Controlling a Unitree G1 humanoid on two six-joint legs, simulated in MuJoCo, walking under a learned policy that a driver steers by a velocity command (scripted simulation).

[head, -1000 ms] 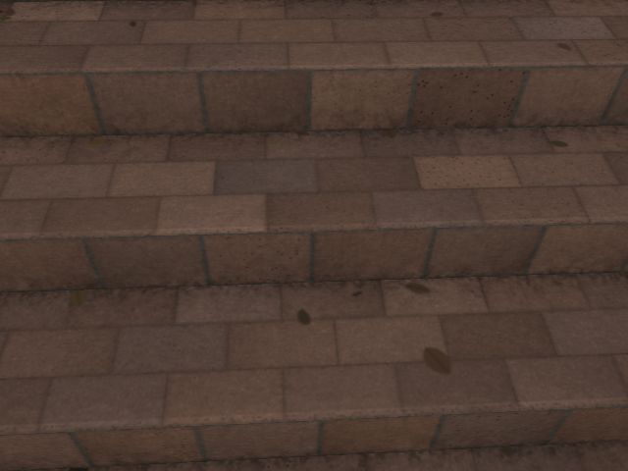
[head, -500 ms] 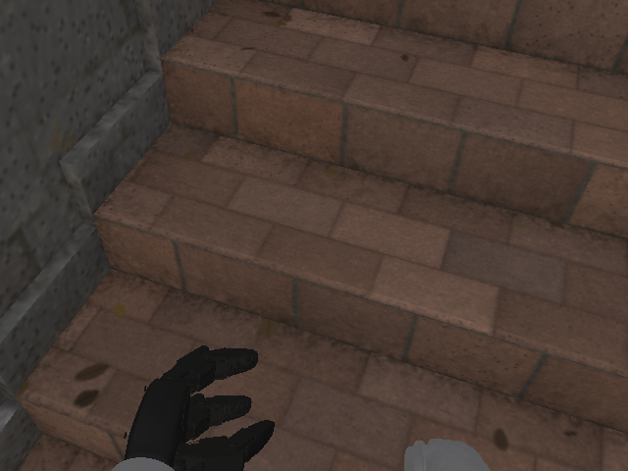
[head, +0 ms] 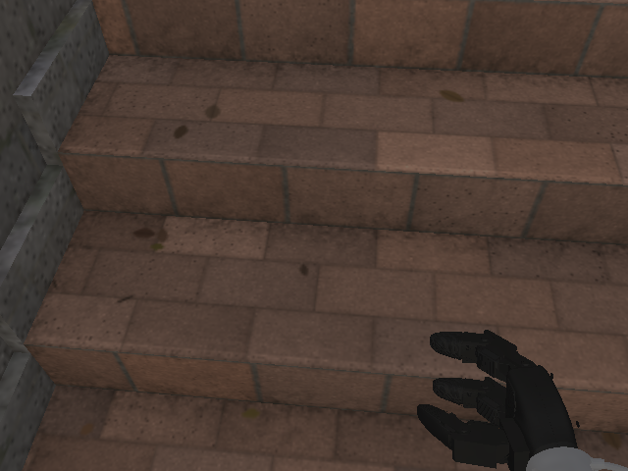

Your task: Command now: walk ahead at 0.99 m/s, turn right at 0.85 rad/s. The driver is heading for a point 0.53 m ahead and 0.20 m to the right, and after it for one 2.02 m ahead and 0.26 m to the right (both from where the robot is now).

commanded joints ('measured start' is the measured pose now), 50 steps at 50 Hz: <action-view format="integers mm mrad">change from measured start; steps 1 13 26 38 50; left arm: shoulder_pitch -286 -253 -38 -372 194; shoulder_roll -42 106 153 41 192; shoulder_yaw -7 -70 -33 -90 -46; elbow -281 -338 2 -278 -193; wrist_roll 63 5 26 77 48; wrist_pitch -18 160 21 80 128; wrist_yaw -17 18 16 -11 49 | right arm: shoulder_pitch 285 333 -130 666 416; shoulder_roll -156 -484 -19 -65 -285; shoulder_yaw -134 -152 2 -64 -163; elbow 159 399 -206 509 199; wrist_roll -12 93 -72 -50 59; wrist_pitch -10 -129 -20 66 -128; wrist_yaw -10 -36 -5 130 119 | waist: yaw -108 245 -54 -10 313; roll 47 119 69 -12 -239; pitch -149 -274 167 -152 -500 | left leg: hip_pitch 651 329 -604 927 -198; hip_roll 356 175 41 228 -117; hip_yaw -724 215 -110 -527 -437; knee -611 -749 965 -481 261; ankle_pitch -251 2052 -393 1317 316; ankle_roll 208 53 45 73 -259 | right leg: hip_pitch -654 64 -41 -1137 753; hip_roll -79 37 -160 24 -428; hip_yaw -49 -416 232 77 148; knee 855 339 -910 839 -344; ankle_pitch -78 -305 54 -306 573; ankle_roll -13 -7 -107 -8 -188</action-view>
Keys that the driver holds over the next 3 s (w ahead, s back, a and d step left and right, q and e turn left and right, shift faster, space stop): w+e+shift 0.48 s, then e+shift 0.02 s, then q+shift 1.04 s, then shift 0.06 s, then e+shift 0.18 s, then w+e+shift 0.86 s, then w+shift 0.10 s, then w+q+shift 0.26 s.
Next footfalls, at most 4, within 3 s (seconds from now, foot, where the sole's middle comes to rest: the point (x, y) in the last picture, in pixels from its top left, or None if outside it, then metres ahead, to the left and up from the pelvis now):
0.32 right None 0.39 -0.08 -0.54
0.64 left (367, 279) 0.68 -0.02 -0.37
1.00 right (543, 144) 0.88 -0.32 -0.23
1.28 left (356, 117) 0.94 0.01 -0.23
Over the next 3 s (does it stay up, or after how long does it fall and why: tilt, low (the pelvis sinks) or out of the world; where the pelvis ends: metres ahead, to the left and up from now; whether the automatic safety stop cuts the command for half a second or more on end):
stays up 1.59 -0.23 0.83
